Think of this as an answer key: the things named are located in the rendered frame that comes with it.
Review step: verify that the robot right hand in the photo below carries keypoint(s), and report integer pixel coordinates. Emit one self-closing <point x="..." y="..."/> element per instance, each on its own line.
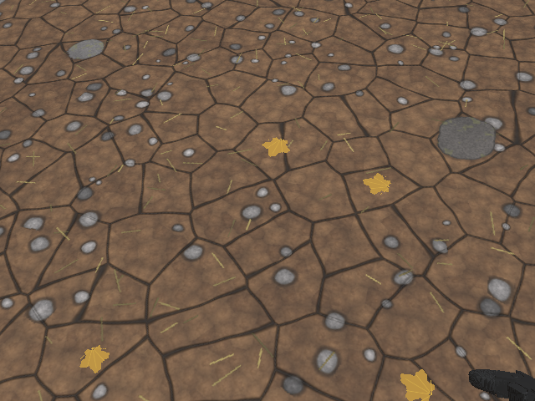
<point x="515" y="386"/>

